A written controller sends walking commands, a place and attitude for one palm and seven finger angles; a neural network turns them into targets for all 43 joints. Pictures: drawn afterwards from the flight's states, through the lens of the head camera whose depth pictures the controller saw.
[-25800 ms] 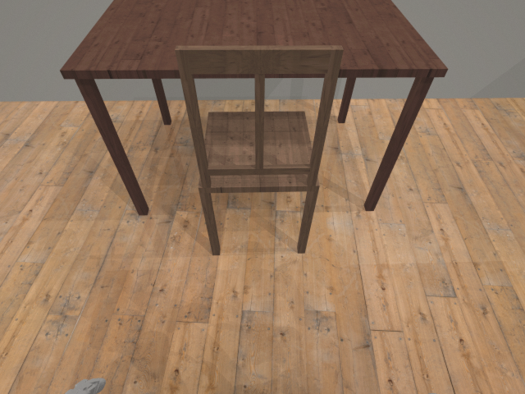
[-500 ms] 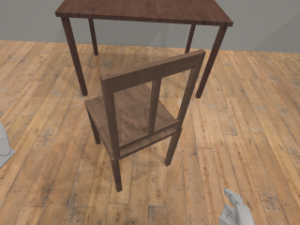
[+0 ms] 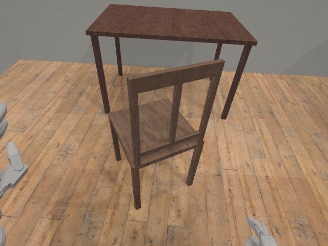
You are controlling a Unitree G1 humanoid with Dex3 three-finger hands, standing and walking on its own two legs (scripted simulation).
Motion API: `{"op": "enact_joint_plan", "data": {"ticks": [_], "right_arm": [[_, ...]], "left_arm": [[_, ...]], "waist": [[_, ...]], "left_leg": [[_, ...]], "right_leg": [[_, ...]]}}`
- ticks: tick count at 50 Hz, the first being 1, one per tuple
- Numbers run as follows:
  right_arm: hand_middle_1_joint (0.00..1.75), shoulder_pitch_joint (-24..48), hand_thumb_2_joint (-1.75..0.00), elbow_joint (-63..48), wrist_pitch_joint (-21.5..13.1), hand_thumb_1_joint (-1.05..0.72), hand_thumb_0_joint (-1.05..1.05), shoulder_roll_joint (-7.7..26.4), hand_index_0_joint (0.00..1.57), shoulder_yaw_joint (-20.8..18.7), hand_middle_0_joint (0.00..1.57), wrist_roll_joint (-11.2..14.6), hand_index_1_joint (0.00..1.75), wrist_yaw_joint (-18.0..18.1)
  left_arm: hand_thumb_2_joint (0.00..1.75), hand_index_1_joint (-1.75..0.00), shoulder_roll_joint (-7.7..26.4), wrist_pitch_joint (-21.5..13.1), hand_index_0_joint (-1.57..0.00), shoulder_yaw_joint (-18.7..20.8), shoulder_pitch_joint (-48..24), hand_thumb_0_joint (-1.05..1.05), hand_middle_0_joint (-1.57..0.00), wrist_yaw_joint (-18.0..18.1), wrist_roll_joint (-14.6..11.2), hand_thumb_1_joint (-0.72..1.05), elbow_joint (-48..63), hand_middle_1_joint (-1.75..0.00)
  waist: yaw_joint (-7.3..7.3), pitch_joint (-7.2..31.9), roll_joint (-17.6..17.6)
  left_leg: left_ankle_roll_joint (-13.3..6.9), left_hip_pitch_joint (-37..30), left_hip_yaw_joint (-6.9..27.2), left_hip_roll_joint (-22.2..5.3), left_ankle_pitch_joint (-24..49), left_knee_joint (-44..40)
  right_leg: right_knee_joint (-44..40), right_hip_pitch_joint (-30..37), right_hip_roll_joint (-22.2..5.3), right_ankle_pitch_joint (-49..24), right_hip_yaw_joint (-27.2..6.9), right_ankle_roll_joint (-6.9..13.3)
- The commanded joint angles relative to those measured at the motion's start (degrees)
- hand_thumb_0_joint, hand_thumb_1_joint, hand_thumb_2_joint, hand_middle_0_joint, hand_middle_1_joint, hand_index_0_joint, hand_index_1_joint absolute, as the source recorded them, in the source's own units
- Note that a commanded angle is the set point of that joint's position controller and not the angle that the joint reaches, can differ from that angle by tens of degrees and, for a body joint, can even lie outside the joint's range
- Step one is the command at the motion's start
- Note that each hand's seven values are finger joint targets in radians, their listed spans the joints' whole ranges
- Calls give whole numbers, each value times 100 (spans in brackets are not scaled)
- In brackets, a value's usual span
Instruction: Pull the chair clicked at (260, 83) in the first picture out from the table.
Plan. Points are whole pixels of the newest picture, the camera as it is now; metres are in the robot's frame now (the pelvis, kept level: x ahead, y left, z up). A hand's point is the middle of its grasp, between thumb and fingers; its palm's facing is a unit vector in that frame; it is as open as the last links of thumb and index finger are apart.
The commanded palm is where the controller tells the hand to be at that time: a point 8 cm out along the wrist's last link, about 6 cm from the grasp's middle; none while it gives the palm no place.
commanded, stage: stop stepping back and stand still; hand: left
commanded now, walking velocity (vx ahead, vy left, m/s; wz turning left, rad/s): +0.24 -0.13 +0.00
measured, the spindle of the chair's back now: (174, 115) +0.65 -0.02 -0.06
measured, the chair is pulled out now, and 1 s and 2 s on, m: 0.60 0.60 0.60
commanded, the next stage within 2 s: let the arm hang, fingers relaxed in 0.42 s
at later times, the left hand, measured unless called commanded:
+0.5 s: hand (24, 176) +0.19 +0.26 +0.17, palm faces +0.43 -0.78 -0.46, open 7.4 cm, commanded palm none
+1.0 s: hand out of the picture -0.03 +0.20 -0.15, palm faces +0.11 -0.97 -0.22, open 7.0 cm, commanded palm none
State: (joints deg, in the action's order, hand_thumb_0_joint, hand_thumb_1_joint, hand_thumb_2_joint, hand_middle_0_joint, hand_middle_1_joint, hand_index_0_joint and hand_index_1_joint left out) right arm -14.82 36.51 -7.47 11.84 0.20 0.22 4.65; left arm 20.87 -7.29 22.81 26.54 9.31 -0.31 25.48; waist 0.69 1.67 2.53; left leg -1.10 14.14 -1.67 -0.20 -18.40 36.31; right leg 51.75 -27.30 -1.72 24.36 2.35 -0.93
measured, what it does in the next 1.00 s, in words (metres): steps on the spot: right foot, then left foot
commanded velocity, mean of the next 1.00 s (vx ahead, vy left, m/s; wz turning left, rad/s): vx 0.04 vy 0.01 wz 0.00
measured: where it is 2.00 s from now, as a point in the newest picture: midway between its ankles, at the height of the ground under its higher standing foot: outside the picture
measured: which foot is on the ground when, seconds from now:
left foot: down 0.00-0.16, up 0.18-0.38, down 0.40-1.00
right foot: up 0.00-0.12, down 0.14-1.00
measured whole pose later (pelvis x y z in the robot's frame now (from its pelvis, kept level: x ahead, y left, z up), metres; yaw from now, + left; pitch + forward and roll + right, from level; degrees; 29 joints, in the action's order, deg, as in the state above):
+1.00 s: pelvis +0.01 +0.00 +0.02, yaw +5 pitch -1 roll +0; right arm -20.5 55.7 0.7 10.4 0.7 -1.1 1.0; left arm 12.3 2.1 0.3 21.1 0.6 0.3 -56.0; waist -0.5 -3.9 0.1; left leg -2.0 13.0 -2.2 0.8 -14.3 27.7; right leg 26.7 -12.1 -0.5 14.1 4.8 1.1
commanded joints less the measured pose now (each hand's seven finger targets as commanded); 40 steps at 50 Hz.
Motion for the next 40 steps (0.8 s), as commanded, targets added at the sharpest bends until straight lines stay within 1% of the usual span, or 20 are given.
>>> {"op": "enact_joint_plan", "data": {"ticks": [1,6,7,8,9,11,13,16,18,20,22,25,26,28,29,32,34,37,38,40], "right_arm": [[30,660,-90,-783,-432,-90,0,532,20,-180,20,62,30,-180],[30,538,-90,-676,-219,-90,0,713,20,-185,20,-19,30,-50],[30,490,-90,-662,-162,-90,0,714,20,-250,20,-11,30,-62],[30,442,-90,-706,-106,-90,0,654,20,-305,20,47,30,-73],[30,440,-90,-729,-118,-90,0,627,20,-319,20,84,30,-73],[30,392,-90,-541,-159,-90,0,710,20,-356,20,109,30,-104],[30,464,-90,-624,-110,-90,0,545,20,-233,20,55,30,-132],[30,681,-90,-709,-205,-90,0,497,20,-107,20,-22,30,9],[30,555,-90,-782,-368,-90,0,619,20,-142,20,-73,30,97],[30,567,-90,-935,-430,-90,0,778,20,-202,20,-55,30,114],[30,573,-90,-845,-459,-90,0,600,20,-211,20,-15,30,47],[30,591,-90,-749,-494,-90,0,638,20,-169,20,32,30,-43],[30,402,-90,246,-312,-90,0,1485,20,-586,20,-172,30,-407],[30,-21,-90,106,84,-90,0,719,20,-470,20,-49,30,-473],[30,-84,-90,182,247,-90,0,653,20,-386,20,20,30,-510],[30,-141,-90,257,510,-90,0,784,20,-373,20,-116,30,-521],[30,-121,-90,407,627,-90,0,757,20,-345,20,-171,30,-526],[30,-6,-90,599,613,-90,0,937,20,-221,20,-288,30,-500],[30,62,-90,667,590,-90,0,980,20,-197,20,-298,30,-461],[30,84,-90,797,573,-90,0,895,20,-160,20,-232,30,-392]], "left_arm": [[90,-30,1483,-604,-20,726,-277,0,-20,45,90,90,1773,-30],[90,-30,1641,-712,-20,1089,6,0,-20,-8,7,90,1054,-30],[90,-30,1564,-690,-20,1036,12,0,-20,-36,14,90,931,-30],[90,-30,1616,-632,-20,992,-93,0,-20,-72,-46,90,896,-30],[90,-30,1603,-617,-20,961,-358,0,-20,-81,-159,90,991,-30],[90,-30,1321,-605,-20,782,-253,0,-20,-136,-156,90,597,-30],[90,-30,1183,-608,-20,653,52,0,-20,-167,-190,90,670,-30],[90,-30,1262,-640,-20,562,-277,0,-20,-43,-81,90,1271,-30],[90,-30,1307,-720,-20,536,-343,0,-20,56,-53,90,1758,-30],[90,-30,1422,-818,-20,609,-218,0,-20,154,-19,90,2260,-30],[90,-30,1713,-811,-20,941,-33,0,-20,152,-3,90,2229,-30],[90,-30,1821,-716,-20,1175,281,0,-20,85,-18,90,1753,-30],[90,-30,-154,309,-20,-1453,129,0,-20,-698,473,90,-2856,-30],[90,-30,-237,741,-20,-1642,257,0,-20,-866,368,90,-3265,-30],[90,-30,-46,711,-20,-1661,-282,0,-20,-959,260,90,-3478,-30],[90,-30,45,700,-20,-1719,-898,0,-20,-867,263,90,-4183,-30],[90,-30,89,760,-20,-1818,-1197,0,-20,-844,238,90,-4767,-30],[90,-30,-132,892,-20,-1996,-1294,0,-20,-876,150,90,-5488,-30],[90,-30,-127,896,-20,-2029,-1205,0,-20,-869,146,90,-5794,-30],[90,-30,-118,848,-20,-2077,-956,0,-20,-892,150,90,-6391,-30]], "waist": [[48,-678,-1183],[-71,-262,-1004],[-57,-141,-318],[-5,26,807],[63,39,1143],[132,-95,535],[148,-376,201],[55,-176,249],[38,75,-645],[-52,113,-2369],[-118,311,-1857],[-139,139,-1245],[95,-99,-465],[60,548,573],[171,446,803],[132,-7,1934],[206,-309,1475],[48,-925,-1371],[-46,-857,-1814],[-194,-538,-1524]], "left_leg": [[-1229,1219,2407,-1647,-1370,-2500],[-478,1788,860,-840,-1456,-995],[-317,2046,384,-310,-1469,219],[-124,2298,-65,239,-1172,1835],[-32,2160,30,217,-735,2973],[-14,1701,487,-47,-359,3150],[-52,1121,393,-305,-150,2137],[-176,-197,-154,-172,-264,-184],[-229,-661,-97,-88,-452,-1364],[-688,-859,1836,-1322,-898,-2414],[-779,-463,1650,-1398,186,-2261],[-554,-6,1085,-1142,1779,-1597],[-367,420,800,-646,3291,-271],[95,624,210,-242,990,222],[81,399,365,-223,364,312],[30,638,258,-69,159,739],[-49,211,328,-141,554,124],[-509,698,1805,-948,625,-1699],[-625,894,2116,-1105,397,-2093],[-503,808,1534,-901,703,-1967]], "right_leg": [[1133,-262,-208,40,-479,47],[-2681,2444,200,-228,169,259],[-3116,2595,-166,-183,-591,548],[-3759,2415,-1158,181,-2124,1006],[-4103,1985,-1758,-496,-2590,1242],[-4369,888,-1705,764,-2636,1107],[-4260,237,-1575,480,-1861,1171],[-3902,110,-1109,1108,-865,782],[-3162,513,-768,993,-738,591],[-1231,136,-9,203,-131,214],[-641,450,41,286,-120,61],[-2158,1429,-31,-523,-31,75],[-1884,1201,-365,-2936,-186,226],[-2257,1635,-1089,-3607,-714,464],[-2508,950,-1336,-2619,-753,587],[-2740,994,-1287,-2323,-810,890],[-2698,572,-1199,-1791,-720,821],[-1781,498,-193,-334,-260,212],[-1593,849,-87,-277,-201,165],[-1976,1465,-112,-620,-265,232]]}}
